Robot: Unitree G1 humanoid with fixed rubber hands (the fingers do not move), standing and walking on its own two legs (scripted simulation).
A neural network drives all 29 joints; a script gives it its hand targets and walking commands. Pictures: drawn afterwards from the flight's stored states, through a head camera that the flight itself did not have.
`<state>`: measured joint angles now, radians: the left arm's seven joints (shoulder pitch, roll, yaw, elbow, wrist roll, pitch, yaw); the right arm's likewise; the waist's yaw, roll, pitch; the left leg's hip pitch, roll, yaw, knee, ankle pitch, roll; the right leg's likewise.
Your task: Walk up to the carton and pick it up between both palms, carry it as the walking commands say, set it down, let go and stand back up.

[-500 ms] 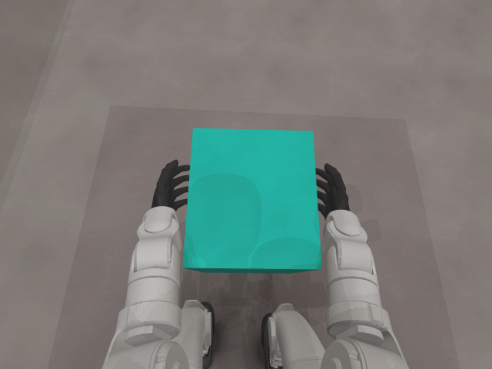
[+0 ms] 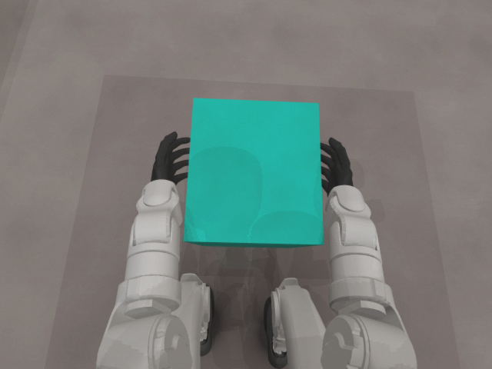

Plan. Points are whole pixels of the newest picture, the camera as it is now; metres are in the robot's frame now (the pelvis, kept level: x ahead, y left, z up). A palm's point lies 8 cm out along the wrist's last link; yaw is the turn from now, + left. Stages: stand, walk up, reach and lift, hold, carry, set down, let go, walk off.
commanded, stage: set down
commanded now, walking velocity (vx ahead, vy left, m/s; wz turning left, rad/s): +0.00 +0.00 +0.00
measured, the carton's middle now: (250, 187) +0.42 -0.01 -0.14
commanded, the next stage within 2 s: none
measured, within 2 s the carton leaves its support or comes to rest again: neither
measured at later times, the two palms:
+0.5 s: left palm (178, 180) +0.44 +0.13 -0.15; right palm (322, 187) +0.42 -0.15 -0.15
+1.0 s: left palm (186, 180) +0.47 +0.13 -0.24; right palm (311, 187) +0.45 -0.16 -0.24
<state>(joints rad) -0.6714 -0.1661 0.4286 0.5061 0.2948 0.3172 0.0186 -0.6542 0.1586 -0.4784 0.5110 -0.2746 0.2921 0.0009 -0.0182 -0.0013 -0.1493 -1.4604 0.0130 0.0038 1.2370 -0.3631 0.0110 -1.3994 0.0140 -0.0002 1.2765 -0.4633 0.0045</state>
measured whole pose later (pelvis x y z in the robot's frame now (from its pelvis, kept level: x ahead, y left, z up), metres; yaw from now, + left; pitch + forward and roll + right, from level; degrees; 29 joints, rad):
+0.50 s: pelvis -0.01 +0.00 -0.08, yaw -2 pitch +40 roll -1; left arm -0.85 -0.10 0.43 0.60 0.25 0.33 0.06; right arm -0.83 0.08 -0.47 0.61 -0.21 0.30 -0.04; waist 0.00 -0.01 -0.18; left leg -1.81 -0.02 -0.03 1.55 -0.44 0.00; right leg -1.75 0.04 0.01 1.58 -0.54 0.02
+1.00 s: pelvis -0.03 +0.00 -0.15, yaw -3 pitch +44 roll -2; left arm -1.04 -0.02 0.42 0.66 0.22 0.32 0.08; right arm -1.01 0.02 -0.46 0.66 -0.18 0.30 -0.07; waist 0.00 -0.01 -0.09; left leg -2.05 -0.02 -0.03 1.76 -0.47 -0.01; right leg -1.99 0.05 0.01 1.80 -0.57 0.02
